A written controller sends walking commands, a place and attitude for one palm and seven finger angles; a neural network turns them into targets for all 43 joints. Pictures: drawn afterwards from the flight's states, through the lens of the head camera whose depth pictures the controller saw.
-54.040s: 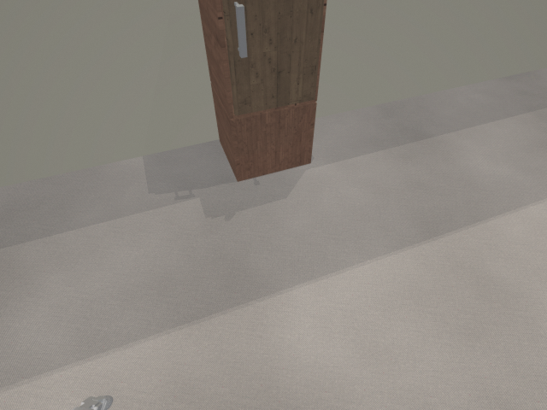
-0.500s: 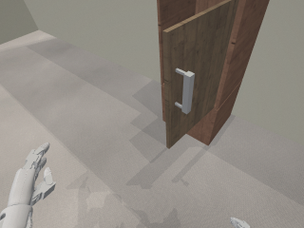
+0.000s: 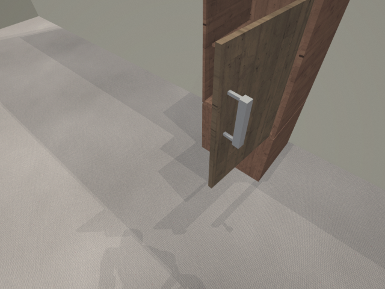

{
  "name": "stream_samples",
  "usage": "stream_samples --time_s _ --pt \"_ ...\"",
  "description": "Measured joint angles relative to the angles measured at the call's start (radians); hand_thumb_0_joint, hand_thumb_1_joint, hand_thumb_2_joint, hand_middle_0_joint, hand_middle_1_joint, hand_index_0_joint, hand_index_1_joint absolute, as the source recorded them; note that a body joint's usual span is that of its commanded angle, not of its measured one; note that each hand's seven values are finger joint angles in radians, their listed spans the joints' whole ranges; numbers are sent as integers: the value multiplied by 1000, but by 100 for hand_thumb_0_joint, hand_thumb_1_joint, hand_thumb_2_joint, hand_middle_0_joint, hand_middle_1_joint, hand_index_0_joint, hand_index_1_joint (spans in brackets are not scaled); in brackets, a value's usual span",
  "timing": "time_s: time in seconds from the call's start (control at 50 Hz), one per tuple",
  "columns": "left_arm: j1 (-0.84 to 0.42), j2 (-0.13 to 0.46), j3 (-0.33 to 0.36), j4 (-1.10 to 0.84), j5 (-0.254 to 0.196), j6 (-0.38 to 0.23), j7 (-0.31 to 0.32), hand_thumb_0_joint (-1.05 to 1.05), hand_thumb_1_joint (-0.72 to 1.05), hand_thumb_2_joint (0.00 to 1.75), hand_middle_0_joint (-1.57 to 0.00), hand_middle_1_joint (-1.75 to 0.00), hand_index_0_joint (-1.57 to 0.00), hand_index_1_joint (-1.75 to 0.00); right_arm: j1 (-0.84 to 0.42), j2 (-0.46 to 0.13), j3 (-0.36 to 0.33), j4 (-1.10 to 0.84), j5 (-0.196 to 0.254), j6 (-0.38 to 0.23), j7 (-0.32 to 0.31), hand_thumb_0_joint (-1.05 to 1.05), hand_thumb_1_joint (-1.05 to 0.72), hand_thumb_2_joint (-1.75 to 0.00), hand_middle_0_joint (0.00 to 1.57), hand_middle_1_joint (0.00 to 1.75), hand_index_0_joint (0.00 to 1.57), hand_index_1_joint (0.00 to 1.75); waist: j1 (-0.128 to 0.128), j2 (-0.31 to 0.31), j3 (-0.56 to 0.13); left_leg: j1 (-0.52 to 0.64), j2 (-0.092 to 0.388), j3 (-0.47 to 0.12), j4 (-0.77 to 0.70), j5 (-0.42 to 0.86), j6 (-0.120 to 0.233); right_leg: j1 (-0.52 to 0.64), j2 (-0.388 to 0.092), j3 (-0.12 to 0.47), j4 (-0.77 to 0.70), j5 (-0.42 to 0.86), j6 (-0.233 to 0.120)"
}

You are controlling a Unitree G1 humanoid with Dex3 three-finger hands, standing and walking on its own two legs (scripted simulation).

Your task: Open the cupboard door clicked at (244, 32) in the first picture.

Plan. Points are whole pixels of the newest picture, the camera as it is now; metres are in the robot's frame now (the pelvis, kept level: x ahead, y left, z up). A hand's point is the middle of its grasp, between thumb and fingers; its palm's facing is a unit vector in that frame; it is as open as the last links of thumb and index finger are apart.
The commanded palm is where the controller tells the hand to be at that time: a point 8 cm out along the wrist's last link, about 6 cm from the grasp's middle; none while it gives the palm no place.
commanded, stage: let the arm hang, fingers relaxed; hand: left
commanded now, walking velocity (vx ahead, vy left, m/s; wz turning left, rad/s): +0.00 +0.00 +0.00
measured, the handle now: (235, 120) +0.54 -0.08 +0.02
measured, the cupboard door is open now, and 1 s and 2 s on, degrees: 84 84 84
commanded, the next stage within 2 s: look to check the result in 0.50 s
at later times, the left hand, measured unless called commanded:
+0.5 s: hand out of the picture -0.02 +0.15 -0.18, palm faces +0.03 -0.99 -0.17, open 7.3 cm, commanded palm none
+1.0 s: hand out of the picture -0.02 +0.16 -0.18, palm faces +0.03 -0.98 -0.17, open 7.4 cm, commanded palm none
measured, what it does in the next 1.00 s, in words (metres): stands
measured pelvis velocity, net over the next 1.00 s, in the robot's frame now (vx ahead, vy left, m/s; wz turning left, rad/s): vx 0.00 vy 0.01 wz -0.01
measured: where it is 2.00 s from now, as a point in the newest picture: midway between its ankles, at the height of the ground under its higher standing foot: outside the picture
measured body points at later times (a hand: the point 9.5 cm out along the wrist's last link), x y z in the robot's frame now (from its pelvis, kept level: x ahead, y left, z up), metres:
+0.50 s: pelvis +0.00 +0.00 +0.00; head +0.01 -0.01 +0.45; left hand -0.02 +0.20 -0.16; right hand -0.04 -0.20 -0.17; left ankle +0.01 +0.11 -0.74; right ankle -0.02 -0.10 -0.74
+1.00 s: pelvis +0.00 +0.01 +0.00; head +0.02 +0.00 +0.45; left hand -0.02 +0.21 -0.16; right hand -0.02 -0.19 -0.17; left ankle +0.01 +0.11 -0.74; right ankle -0.02 -0.10 -0.74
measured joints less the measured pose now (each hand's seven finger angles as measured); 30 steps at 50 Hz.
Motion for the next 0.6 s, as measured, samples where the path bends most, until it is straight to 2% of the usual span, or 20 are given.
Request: stream_samples --time_s 0.2,0.28,0.6 --pt "-52 -45 -1 -2 -2 -16 11 0 91 90 -19 -30 -20 -30 22 44 4 54 -2 -5 4 0 -91 -90 20 30 20 30 -11 -4 -16 21 -4 6 -15 4 0 12 -4 6 2 -4 1" --pt "-52 -45 1 3 0 -14 16 1 93 90 -20 -30 -20 -30 33 55 2 59 -3 -7 3 0 -91 -90 20 30 20 30 -16 -14 -20 24 -1 9 -13 0 -1 13 -1 9 3 -6 -1" --pt "-16 -58 4 7 -1 -17 15 0 91 90 -20 -30 -20 -30 42 47 -6 53 -1 -10 -3 0 -91 -90 20 30 19 30 -10 -27 -9 19 -2 11 -7 -5 2 12 -2 11 0 -4 4"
